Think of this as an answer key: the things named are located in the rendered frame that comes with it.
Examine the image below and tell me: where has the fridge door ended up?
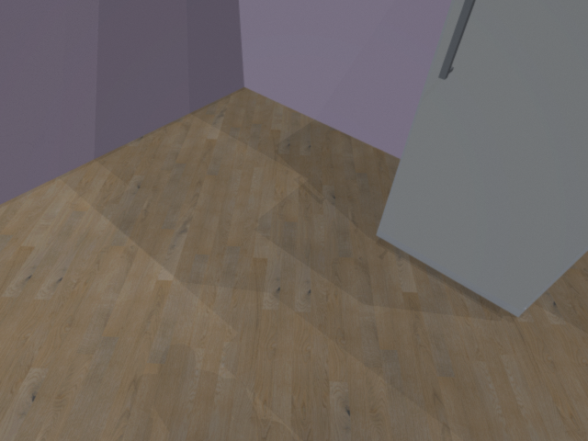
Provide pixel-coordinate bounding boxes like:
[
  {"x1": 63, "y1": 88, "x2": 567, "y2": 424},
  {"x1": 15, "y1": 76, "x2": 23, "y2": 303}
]
[{"x1": 379, "y1": 0, "x2": 588, "y2": 311}]

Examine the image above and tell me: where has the handle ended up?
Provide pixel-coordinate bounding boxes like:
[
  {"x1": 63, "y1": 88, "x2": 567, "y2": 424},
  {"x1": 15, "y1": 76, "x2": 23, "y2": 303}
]
[{"x1": 438, "y1": 0, "x2": 476, "y2": 80}]

